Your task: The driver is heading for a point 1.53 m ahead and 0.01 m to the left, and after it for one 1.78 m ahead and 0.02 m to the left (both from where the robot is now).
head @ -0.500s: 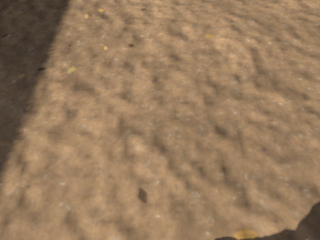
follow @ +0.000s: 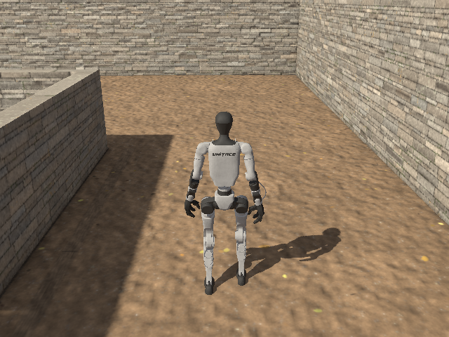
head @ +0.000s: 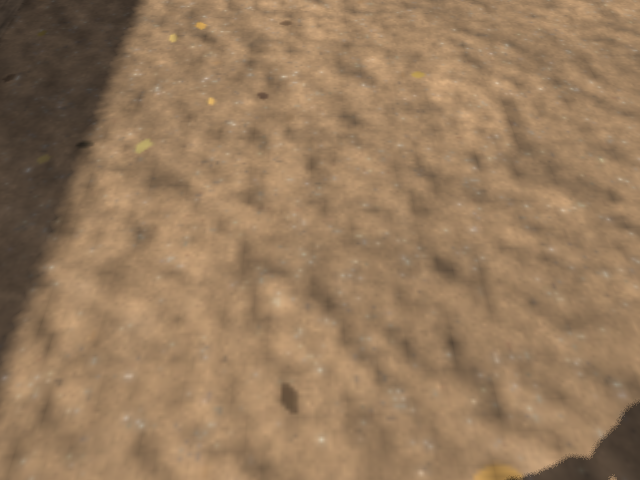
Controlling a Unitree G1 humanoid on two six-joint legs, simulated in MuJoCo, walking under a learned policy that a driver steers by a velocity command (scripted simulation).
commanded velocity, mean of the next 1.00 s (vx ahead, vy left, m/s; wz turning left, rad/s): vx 0.05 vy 0.00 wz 0.00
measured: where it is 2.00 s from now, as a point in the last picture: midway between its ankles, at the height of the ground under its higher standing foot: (345, 431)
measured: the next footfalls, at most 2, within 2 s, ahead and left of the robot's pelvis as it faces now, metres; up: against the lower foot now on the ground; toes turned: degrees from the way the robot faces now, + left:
left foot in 1.54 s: +0.50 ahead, +0.10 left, +0.00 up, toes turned +3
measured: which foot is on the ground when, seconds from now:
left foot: down 0.00-1.00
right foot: down 0.00-1.00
